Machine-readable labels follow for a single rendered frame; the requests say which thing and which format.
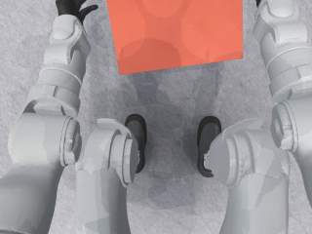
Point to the carton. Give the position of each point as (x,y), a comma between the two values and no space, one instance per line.
(152,35)

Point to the right robot forearm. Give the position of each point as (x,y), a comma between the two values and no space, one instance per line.
(285,48)

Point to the left robot forearm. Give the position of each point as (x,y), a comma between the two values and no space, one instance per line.
(61,76)

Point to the robot left shin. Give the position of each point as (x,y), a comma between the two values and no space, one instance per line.
(105,123)

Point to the left robot hand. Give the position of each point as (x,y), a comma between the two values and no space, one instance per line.
(72,7)

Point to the robot left upper arm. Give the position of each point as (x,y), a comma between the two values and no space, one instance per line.
(42,145)

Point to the robot right upper arm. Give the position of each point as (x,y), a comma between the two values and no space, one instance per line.
(291,129)

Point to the robot right foot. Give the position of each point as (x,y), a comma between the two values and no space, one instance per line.
(209,128)

